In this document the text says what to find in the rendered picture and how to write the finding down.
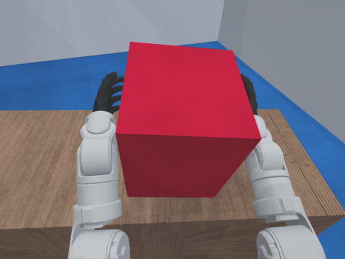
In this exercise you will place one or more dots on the robot right forearm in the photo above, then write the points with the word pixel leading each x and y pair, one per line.
pixel 274 196

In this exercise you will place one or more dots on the left robot hand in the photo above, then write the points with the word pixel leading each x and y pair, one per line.
pixel 104 99

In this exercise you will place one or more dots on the carton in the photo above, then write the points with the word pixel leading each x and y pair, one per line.
pixel 185 122

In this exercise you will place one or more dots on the robot left forearm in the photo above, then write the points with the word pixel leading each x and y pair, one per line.
pixel 97 174

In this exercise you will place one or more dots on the right robot upper arm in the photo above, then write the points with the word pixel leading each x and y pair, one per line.
pixel 288 242

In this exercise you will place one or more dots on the right robot hand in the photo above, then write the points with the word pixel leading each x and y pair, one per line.
pixel 250 93

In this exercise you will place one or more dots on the pedestal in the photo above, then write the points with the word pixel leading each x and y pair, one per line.
pixel 38 190

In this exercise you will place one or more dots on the left robot upper arm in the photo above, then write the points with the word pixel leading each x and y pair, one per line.
pixel 101 244

